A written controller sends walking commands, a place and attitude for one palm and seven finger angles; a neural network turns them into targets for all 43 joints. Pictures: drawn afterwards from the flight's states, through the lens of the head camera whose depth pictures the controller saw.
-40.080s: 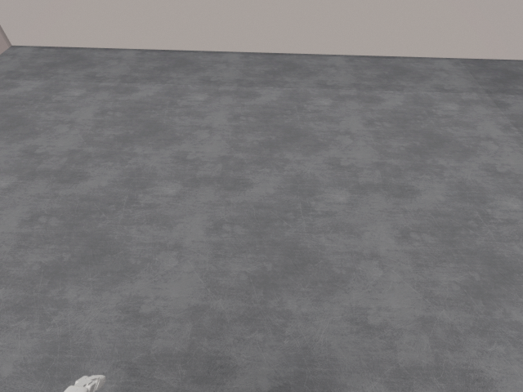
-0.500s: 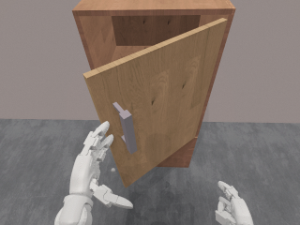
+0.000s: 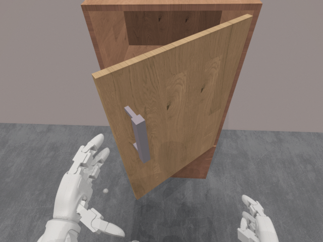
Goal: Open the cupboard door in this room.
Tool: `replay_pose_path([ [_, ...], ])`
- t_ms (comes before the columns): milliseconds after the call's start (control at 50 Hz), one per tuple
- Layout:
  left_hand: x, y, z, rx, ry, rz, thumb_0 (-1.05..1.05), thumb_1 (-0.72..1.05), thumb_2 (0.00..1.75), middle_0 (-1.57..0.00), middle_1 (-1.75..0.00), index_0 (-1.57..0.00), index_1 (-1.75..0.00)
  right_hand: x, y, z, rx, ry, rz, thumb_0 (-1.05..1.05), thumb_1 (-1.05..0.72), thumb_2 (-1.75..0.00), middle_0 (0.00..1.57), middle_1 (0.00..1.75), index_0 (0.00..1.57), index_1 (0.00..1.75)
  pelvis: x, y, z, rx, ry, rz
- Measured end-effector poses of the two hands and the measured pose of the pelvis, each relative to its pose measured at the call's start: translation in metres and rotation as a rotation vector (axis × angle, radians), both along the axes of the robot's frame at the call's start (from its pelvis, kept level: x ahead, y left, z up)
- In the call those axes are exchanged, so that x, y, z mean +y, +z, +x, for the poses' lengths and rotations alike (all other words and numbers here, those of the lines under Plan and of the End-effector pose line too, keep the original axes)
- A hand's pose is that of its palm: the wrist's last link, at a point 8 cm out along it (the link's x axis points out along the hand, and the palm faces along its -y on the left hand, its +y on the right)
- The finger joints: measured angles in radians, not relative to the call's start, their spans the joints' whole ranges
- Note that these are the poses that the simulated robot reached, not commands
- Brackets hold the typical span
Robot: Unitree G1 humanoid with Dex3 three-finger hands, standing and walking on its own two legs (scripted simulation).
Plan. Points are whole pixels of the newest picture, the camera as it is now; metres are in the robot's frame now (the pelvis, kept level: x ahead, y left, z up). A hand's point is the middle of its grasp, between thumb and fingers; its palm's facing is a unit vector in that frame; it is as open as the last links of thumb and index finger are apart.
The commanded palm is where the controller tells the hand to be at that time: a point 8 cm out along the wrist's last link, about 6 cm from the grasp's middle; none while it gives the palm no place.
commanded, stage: draw the hand back to the body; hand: left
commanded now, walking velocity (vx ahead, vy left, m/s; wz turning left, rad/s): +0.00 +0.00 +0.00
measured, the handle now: (137, 135) +0.34 +0.09 +0.11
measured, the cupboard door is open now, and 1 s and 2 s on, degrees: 39 39 39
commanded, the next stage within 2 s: step back with the hand held close in 1.48 s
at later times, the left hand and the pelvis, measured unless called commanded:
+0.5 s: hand (62, 186) +0.19 +0.19 +0.14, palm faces +0.13 -0.97 -0.21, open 15.7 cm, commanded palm +0.16 +0.25 +0.16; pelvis +0.00 +0.01 +0.02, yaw +0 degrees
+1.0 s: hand (17, 161) +0.21 +0.26 +0.19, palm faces +0.38 -0.84 -0.38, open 10.3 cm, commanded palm +0.17 +0.31 +0.20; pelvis +0.02 +0.03 +0.04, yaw -2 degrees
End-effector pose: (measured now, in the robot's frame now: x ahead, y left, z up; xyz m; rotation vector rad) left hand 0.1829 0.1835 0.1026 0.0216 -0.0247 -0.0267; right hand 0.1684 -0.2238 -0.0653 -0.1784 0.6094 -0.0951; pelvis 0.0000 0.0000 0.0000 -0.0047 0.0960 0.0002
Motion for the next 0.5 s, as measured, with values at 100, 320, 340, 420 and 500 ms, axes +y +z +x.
replay_pose_path([
  [100, 0.011, 0.010, 0.002, -0.014, 0.012, 0.019, -0.01, -0.50, 0.30, -0.15, -0.30, -0.15, -0.30, 0.007, 0.003, 0.000, -0.012, -0.009, 0.014, 0.02, -0.90, -0.90, 0.20, 0.29, 0.20, 0.30, 0.003, 0.002, 0.000, -0.009, -0.005, -0.002],
  [320, 0.036, 0.031, -0.013, -0.017, 0.036, 0.033, -0.01, -0.50, 0.30, -0.15, -0.30, -0.15, -0.30, 0.021, 0.015, 0.008, -0.059, 0.014, 0.024, 0.02, -0.90, -0.90, 0.20, 0.29, 0.20, 0.30, 0.011, 0.008, 0.002, -0.037, -0.001, -0.009],
  [340, 0.038, 0.032, -0.015, -0.019, 0.037, 0.035, -0.01, -0.50, 0.30, -0.15, -0.30, -0.15, -0.30, 0.022, 0.016, 0.009, -0.064, 0.017, 0.022, 0.02, -0.90, -0.90, 0.20, 0.29, 0.20, 0.30, 0.011, 0.009, 0.001, -0.040, 0.000, -0.010],
  [420, 0.048, 0.038, -0.019, -0.026, 0.046, 0.040, -0.01, -0.47, 0.31, -0.15, -0.30, -0.15, -0.30, 0.026, 0.020, 0.012, -0.079, 0.030, 0.015, 0.02, -0.90, -0.90, 0.20, 0.29, 0.20, 0.30, 0.013, 0.010, 0.000, -0.052, 0.005, -0.013],
  [500, 0.061, 0.049, -0.020, -0.022, 0.158, 0.188, -0.01, -0.39, 0.35, -0.16, -0.30, -0.16, -0.30, 0.029, 0.026, 0.013, -0.071, 0.028, -0.010, 0.02, -0.90, -0.90, 0.20, 0.29, 0.20, 0.30, 0.014, 0.017, -0.001, -0.079, -0.003, -0.013],
])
